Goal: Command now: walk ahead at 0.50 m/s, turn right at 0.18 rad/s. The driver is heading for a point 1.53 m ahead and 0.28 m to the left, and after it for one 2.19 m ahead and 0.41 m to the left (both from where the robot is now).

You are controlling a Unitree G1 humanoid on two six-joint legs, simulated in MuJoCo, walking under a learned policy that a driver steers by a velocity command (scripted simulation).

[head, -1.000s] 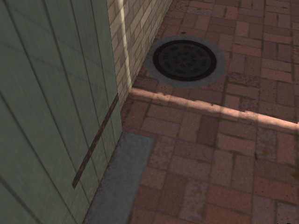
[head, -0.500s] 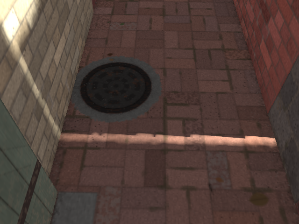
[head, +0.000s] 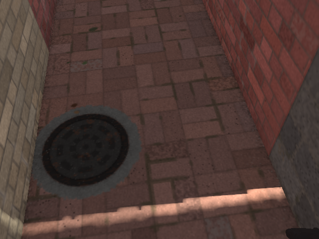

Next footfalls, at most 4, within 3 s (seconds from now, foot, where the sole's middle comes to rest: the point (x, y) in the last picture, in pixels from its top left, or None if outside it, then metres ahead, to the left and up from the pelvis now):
0.04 left None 0.20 0.12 -0.77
0.48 right None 0.45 -0.11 -0.77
0.86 left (141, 228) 0.50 0.16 -0.77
2.26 left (137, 179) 0.72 0.20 -0.77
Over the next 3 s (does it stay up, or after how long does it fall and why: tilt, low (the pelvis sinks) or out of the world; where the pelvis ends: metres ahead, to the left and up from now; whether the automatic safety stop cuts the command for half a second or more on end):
stays up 0.96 0.11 0.02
